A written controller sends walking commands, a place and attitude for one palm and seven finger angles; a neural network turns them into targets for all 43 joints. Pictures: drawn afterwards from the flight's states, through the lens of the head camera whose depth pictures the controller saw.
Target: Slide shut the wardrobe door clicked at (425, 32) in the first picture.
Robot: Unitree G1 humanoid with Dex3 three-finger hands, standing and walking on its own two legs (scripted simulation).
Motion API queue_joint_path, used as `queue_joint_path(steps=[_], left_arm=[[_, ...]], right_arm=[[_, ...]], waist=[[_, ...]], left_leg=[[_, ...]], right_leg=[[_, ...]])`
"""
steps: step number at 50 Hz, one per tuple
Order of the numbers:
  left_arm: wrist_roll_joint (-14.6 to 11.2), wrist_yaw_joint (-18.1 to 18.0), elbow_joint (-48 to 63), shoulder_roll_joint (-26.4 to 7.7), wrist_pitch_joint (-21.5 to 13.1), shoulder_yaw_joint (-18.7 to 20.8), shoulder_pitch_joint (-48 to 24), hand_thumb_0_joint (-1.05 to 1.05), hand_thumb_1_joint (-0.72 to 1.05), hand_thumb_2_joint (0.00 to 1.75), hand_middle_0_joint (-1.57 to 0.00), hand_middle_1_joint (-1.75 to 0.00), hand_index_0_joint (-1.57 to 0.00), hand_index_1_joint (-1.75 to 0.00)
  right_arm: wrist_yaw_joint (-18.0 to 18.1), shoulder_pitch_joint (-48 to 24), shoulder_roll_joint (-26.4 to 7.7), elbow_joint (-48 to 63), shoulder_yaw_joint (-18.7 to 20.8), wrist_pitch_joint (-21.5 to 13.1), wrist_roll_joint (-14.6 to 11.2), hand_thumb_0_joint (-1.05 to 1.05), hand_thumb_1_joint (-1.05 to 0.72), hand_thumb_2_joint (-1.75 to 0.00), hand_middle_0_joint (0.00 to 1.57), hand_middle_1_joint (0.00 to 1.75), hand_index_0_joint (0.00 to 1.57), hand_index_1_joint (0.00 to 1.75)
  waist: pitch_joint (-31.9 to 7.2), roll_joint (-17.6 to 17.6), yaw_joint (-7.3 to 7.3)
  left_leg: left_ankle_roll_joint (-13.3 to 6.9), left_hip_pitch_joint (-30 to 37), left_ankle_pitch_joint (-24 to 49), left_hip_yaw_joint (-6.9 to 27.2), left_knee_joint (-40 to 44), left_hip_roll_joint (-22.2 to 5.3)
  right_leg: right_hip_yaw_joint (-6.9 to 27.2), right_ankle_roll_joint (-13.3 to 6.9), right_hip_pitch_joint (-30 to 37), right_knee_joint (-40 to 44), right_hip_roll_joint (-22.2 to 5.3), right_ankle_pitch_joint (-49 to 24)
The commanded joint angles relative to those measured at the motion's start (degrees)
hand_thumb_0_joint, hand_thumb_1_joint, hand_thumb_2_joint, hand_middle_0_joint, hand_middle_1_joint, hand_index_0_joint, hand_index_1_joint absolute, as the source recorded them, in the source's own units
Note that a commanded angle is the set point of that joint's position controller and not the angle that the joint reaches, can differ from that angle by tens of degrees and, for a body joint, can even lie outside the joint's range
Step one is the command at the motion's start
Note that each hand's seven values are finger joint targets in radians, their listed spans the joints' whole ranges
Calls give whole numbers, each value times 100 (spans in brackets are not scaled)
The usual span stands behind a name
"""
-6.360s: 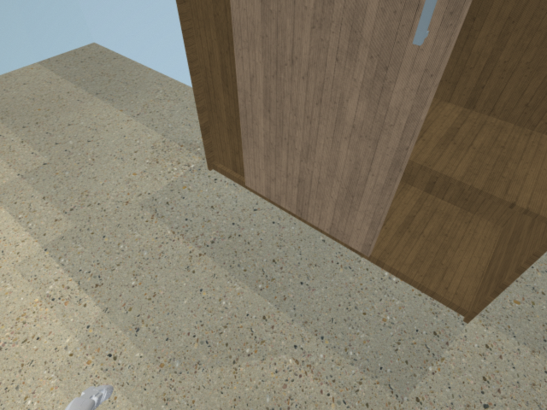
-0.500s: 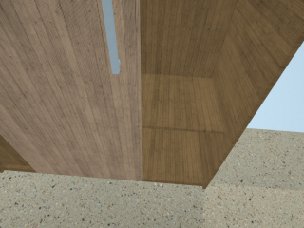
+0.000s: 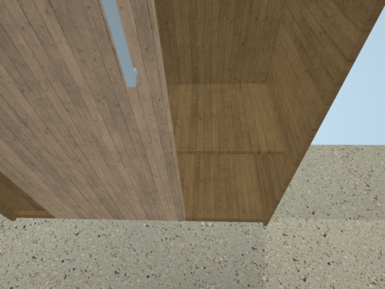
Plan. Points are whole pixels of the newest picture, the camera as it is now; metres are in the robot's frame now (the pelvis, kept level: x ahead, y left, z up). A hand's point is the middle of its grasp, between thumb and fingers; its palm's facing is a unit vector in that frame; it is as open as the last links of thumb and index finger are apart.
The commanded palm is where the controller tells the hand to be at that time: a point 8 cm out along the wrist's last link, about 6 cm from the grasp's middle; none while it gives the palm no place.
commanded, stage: look again from close up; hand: left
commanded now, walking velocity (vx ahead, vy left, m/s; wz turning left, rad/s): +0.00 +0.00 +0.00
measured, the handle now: (120, 32) +0.52 +0.16 +0.28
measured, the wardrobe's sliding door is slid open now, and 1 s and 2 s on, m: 0.41 0.41 0.41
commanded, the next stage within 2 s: raise the hand with hooked fingers in 0.92 s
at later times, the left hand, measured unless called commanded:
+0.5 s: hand out of the picture +0.00 +0.13 -0.17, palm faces +0.02 -0.98 -0.20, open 7.4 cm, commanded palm none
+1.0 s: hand out of the picture +0.01 +0.13 -0.17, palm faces +0.05 -0.98 -0.20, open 7.4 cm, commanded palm none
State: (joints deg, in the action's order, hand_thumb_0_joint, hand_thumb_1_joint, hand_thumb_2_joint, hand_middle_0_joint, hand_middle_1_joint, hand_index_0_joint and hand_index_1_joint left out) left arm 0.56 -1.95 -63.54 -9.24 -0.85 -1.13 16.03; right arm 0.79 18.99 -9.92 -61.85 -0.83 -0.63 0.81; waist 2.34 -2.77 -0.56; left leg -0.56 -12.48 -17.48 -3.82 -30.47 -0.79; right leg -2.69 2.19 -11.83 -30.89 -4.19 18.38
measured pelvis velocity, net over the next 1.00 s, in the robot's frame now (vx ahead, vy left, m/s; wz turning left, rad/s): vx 0.02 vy -0.04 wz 0.01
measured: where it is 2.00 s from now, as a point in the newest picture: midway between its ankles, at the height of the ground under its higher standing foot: outside the picture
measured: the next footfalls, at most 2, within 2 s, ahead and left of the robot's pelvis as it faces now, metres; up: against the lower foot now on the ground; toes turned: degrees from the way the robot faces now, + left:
none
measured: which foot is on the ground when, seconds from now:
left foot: down 0.00-1.00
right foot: down 0.00-1.00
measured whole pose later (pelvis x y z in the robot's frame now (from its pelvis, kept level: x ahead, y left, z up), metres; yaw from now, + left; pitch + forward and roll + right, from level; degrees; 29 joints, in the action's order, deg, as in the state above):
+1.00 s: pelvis +0.02 -0.04 +0.00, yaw +1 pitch +0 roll +1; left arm 0.6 -1.7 -64.2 -8.5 -1.3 -0.3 16.3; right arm 1.8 15.5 -8.7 -65.3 -0.8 -0.7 0.7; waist 1.6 -0.3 0.5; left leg 3.2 -9.2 -16.3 -1.8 -25.7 -3.8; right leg -4.9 -1.2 -8.6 -27.3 -0.9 18.7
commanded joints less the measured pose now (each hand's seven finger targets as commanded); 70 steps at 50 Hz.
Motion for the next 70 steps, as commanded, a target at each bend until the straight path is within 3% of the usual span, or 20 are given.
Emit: queue_joint_path(steps=[1,12,21,27,38,50,51,52,53,54,55,56,57,58,61,62,63,65,67,70], left_arm=[[0,-19,199,-590,-44,135,215,0,90,90,-20,-30,-20,-30],[22,-11,174,-668,-81,185,278,0,90,90,-20,-30,-20,-30],[7,6,135,-689,-107,197,298,0,90,90,-20,-30,-20,-30],[13,4,77,-668,-114,206,362,0,90,90,-20,-30,-20,-30],[16,4,49,-601,-89,212,386,0,90,90,-20,-30,-20,-30],[5,-3,41,-573,-89,226,438,0,90,90,-20,-30,-20,-30],[58,-245,-154,-689,-196,259,928,0,90,90,-20,-30,-20,-30],[-1139,-178,8789,-2677,-1284,1293,-3595,0,88,89,-20,-32,-20,-32],[-628,-307,7754,-1493,-915,540,-1232,0,85,88,-20,-33,-20,-33],[-627,-534,6438,-902,-576,415,-364,0,83,87,-21,-34,-21,-34],[-713,-488,6405,59,-97,-75,627,0,81,86,-21,-36,-21,-36],[-854,-345,7490,76,-181,-244,192,0,78,85,-21,-37,-21,-37],[-798,-241,6990,187,-273,-186,601,0,76,84,-21,-39,-21,-39],[-821,-139,7136,-59,-539,41,417,0,74,83,-21,-40,-21,-40],[-996,506,6291,210,-1234,321,1906,0,67,80,-22,-45,-22,-45],[-1068,832,5873,50,-1502,666,2506,0,64,79,-22,-47,-22,-47],[-1247,1215,6056,50,-1849,739,2620,0,62,78,-22,-48,-22,-48],[-1526,1959,6263,-534,-2476,1391,2284,0,57,76,-22,-51,-22,-51],[-1461,2057,6669,-1026,-2382,1826,2118,0,53,74,-23,-54,-23,-54],[-1551,1750,8057,-774,-2075,1383,818,0,46,71,-23,-58,-23,-58]], right_arm=[[49,174,-531,257,102,-130,-13,0,-90,-90,20,30,20,30],[55,79,-374,28,85,-99,-7,0,-90,-90,20,30,20,30],[77,-36,-376,-43,82,-94,-7,0,-90,-90,20,30,20,30],[105,-61,-380,-89,83,-92,-17,0,-90,-90,20,30,20,30],[117,-61,-357,-156,79,-76,-20,0,-90,-90,20,30,20,30],[134,0,-345,-190,77,-92,-19,0,-90,-90,20,30,20,30],[69,-706,-562,228,190,-91,-66,0,-90,-90,20,30,20,30],[590,-1023,-1487,1927,494,-1030,-212,0,-90,-90,20,30,20,30],[714,-791,-1067,1840,181,-1587,-120,0,-90,-90,20,30,20,30],[585,-632,-957,1453,167,-1811,-106,0,-90,-90,20,30,20,30],[469,-556,-790,1670,234,-1892,-265,0,-90,-90,20,30,20,30],[478,-604,-932,2005,255,-1992,-371,0,-90,-90,20,30,20,30],[519,-758,-910,2062,317,-2100,-311,0,-90,-90,20,30,20,30],[444,-615,-1109,2212,376,-2180,-211,0,-90,-90,20,30,20,30],[186,-874,-1126,2633,557,-2175,-83,0,-90,-90,20,30,20,30],[62,-940,-1117,2726,616,-2099,-128,0,-90,-90,20,30,20,30],[-46,-1088,-1134,2887,586,-2044,-111,0,-90,-90,20,30,20,30],[-122,-1259,-1249,3216,621,-1943,-102,0,-90,-90,20,30,20,30],[-121,-1427,-1227,3598,608,-1729,-147,0,-90,-90,20,30,20,30],[-21,-1607,-1082,4218,468,-1565,-244,0,-90,-90,20,30,20,30]], waist=[[197,407,45],[186,652,73],[-10,332,63],[-101,414,78],[143,372,96],[33,330,111],[434,694,340],[-1614,-626,-363],[-2124,-1686,54],[-1869,-1322,151],[-1488,-603,101],[-1409,190,57],[-882,910,-76],[-877,1390,-190],[-574,2018,189],[-510,1741,430],[-584,1444,524],[-803,856,547],[-971,83,727],[-1243,53,417]], left_leg=[[-164,-158,988,514,798,-499],[-70,7,901,321,760,-423],[9,183,1144,254,699,-439],[21,274,1348,244,664,-491],[34,183,1282,290,747,-484],[19,290,1594,305,742,-511],[196,-470,1054,40,-676,-481],[-88,1138,1788,-98,179,11],[-196,1433,2781,-225,666,26],[-11,1133,3338,61,543,-72],[-87,949,3662,315,524,-231],[-123,818,3491,309,285,-225],[-165,505,3036,268,91,-154],[-183,266,2524,335,-53,-31],[-42,-809,1690,413,-361,39],[35,-1096,1670,392,-456,75],[98,-1246,1565,301,-623,104],[153,-1542,1148,173,-967,152],[104,-1691,711,48,-1022,221],[-11,-1565,-88,86,-965,211]], right_leg=[[266,-346,-153,489,-149,-668],[409,-381,-188,747,-245,-855],[476,-429,-51,813,-278,-1428],[402,-423,148,810,-252,-1897],[330,-411,101,919,-234,-1607],[250,-413,257,834,-233,-1982],[923,-113,63,1005,-683,-4671],[670,-326,212,862,-244,-4522],[542,-578,923,365,-16,-3439],[232,-552,564,334,176,-2490],[-86,-417,391,184,227,-2367],[-232,-310,227,85,235,-2679],[-308,-265,-163,156,278,-2595],[-378,-216,-473,139,324,-2477],[-414,-186,-944,-279,378,-1978],[-371,-253,-844,-462,367,-2060],[-357,-302,-910,-724,328,-2146],[-200,-452,-1088,-1084,247,-1928],[-45,-498,-1113,-1107,229,-1274],[-25,-372,-1376,-942,305,-87]])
